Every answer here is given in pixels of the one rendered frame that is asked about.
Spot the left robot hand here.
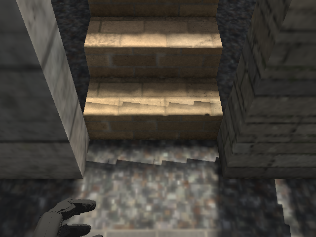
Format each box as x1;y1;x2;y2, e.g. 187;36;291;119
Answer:
32;197;104;237

